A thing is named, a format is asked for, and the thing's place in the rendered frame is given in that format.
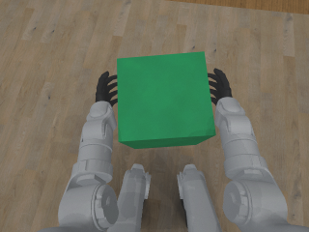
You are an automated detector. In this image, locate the robot right upper arm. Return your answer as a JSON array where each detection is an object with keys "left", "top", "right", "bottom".
[{"left": 222, "top": 178, "right": 309, "bottom": 232}]

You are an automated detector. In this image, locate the robot thigh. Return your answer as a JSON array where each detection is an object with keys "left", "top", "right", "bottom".
[
  {"left": 177, "top": 168, "right": 222, "bottom": 232},
  {"left": 106, "top": 168, "right": 152, "bottom": 232}
]

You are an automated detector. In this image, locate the left robot hand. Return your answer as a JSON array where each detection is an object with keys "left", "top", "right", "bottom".
[{"left": 95, "top": 71, "right": 118, "bottom": 106}]

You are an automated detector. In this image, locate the left robot forearm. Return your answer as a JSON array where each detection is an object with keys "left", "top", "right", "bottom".
[{"left": 58, "top": 101, "right": 117, "bottom": 223}]

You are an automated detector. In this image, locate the right robot thigh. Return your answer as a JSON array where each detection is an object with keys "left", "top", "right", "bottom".
[{"left": 177, "top": 168, "right": 222, "bottom": 232}]

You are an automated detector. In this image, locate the right robot hand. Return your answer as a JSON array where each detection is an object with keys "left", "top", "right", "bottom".
[{"left": 208, "top": 68, "right": 233, "bottom": 106}]

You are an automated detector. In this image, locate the left robot thigh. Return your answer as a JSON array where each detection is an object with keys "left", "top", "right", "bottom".
[{"left": 106, "top": 168, "right": 152, "bottom": 232}]

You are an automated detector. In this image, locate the robot left upper arm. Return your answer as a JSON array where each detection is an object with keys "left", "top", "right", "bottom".
[{"left": 37, "top": 183, "right": 119, "bottom": 232}]

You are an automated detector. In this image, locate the right robot forearm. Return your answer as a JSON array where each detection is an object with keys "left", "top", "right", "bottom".
[{"left": 214, "top": 97, "right": 288, "bottom": 216}]

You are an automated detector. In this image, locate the carton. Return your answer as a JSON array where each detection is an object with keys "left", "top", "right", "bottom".
[{"left": 117, "top": 51, "right": 216, "bottom": 149}]

